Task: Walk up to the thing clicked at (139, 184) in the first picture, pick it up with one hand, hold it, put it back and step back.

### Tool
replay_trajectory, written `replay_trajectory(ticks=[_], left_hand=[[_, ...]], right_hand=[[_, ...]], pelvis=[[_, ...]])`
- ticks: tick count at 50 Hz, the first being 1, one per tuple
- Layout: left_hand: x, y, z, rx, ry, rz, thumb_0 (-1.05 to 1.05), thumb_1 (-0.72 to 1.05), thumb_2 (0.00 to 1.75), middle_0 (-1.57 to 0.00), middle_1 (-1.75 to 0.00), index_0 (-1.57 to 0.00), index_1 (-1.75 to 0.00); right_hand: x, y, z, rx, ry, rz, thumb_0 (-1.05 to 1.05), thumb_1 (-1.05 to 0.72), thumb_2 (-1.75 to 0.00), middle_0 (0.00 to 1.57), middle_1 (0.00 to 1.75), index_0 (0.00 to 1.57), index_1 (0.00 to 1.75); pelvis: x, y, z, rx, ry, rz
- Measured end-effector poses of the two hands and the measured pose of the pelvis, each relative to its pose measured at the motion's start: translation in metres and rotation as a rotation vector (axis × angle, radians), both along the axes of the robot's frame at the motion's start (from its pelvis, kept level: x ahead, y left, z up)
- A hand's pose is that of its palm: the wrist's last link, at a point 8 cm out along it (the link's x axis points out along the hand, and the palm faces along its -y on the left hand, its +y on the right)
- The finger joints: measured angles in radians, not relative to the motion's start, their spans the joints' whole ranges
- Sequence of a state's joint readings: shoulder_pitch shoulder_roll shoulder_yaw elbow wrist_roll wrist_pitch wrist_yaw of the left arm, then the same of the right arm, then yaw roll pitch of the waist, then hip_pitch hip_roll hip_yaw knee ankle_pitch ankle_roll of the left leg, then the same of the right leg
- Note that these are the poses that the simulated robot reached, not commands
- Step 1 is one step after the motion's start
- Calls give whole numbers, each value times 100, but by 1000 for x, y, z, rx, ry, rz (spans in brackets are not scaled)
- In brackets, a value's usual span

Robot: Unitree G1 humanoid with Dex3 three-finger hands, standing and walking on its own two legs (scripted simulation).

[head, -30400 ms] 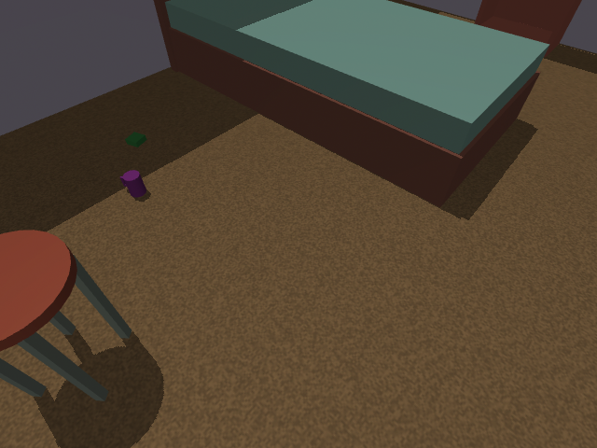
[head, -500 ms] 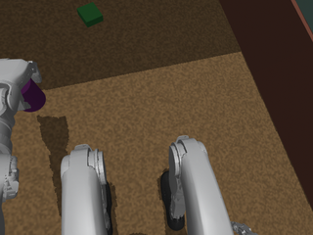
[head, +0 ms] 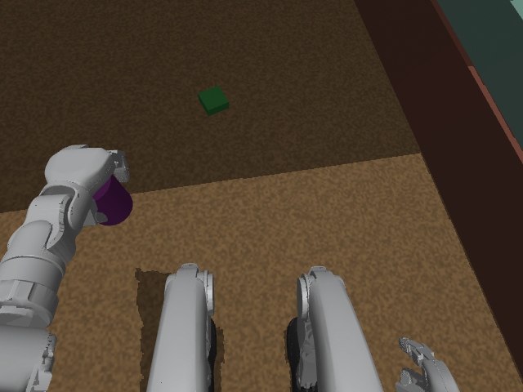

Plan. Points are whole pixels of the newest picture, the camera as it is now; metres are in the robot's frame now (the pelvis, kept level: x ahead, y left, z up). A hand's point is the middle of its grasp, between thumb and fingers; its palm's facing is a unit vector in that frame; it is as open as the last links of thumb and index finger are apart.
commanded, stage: lift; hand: left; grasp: from above
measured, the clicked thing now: (95, 188) +0.43 +0.30 -0.12
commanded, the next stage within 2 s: hold in 0.90 s
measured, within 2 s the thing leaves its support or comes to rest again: neither
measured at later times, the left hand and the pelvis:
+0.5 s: hand (41, 180) +0.36 +0.26 +0.10, palm faces -0.44 -0.09 -0.89, open 9.6 cm; pelvis +0.03 +0.00 +0.17, yaw +3 degrees
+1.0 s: hand (27, 117) +0.38 +0.24 +0.17, palm faces -0.44 -0.10 -0.89, open 9.6 cm; pelvis +0.07 +0.00 +0.24, yaw +3 degrees
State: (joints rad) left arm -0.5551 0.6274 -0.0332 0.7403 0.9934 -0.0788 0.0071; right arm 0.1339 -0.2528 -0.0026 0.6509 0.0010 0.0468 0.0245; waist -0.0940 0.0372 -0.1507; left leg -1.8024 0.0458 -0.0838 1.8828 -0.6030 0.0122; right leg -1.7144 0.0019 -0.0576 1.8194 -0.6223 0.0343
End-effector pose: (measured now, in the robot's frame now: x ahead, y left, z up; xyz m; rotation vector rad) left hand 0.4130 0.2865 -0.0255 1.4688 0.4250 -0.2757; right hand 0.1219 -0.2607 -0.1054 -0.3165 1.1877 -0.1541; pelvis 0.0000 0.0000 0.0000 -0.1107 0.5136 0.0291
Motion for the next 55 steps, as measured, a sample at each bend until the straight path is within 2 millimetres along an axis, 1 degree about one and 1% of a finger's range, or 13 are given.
replay_trajectory(ticks=[7,13,18,24,31,41,47,55], left_hand=[[-26,-9,63,-4,-9,6,1,-15,87,-39,-92,-69,-89],[-41,-9,114,6,-5,30,1,-15,87,-39,-92,-69,-89],[-49,-13,146,11,14,39,1,-15,86,-39,-92,-69,-89],[-53,-23,174,10,17,31,1,-14,86,-39,-93,-68,-89],[-47,-32,201,21,10,39,1,-14,85,-39,-93,-68,-89],[-35,-39,235,18,8,61,1,-14,85,-39,-93,-68,-89],[-29,-44,248,12,12,58,1,-14,85,-39,-93,-68,-89],[-20,-45,264,16,11,49,0,-14,85,-39,-93,-68,-90]], right_hand=[[10,9,56,20,-62,-13,1,-91,-90,20,30,20,30],[13,14,102,31,-106,-29,1,-91,-90,21,30,20,30],[13,13,135,30,-138,-47,1,-91,-90,21,30,20,30],[14,9,166,24,-156,-59,1,-91,-90,21,30,20,30],[15,6,191,31,-153,-75,1,-91,-90,20,30,20,30],[22,4,216,49,-140,-98,1,-91,-90,20,30,20,30],[31,4,228,54,-140,-103,1,-91,-90,20,30,20,30],[51,4,240,58,-158,-105,1,-90,-90,20,30,20,30]], pelvis=[[4,1,57,16,-67,12],[10,2,103,32,-134,20],[18,2,135,43,-178,23],[27,2,166,57,-226,26],[38,0,194,72,-269,23],[54,-1,224,89,-316,16],[65,0,237,95,-338,14],[78,1,249,101,-362,10]])
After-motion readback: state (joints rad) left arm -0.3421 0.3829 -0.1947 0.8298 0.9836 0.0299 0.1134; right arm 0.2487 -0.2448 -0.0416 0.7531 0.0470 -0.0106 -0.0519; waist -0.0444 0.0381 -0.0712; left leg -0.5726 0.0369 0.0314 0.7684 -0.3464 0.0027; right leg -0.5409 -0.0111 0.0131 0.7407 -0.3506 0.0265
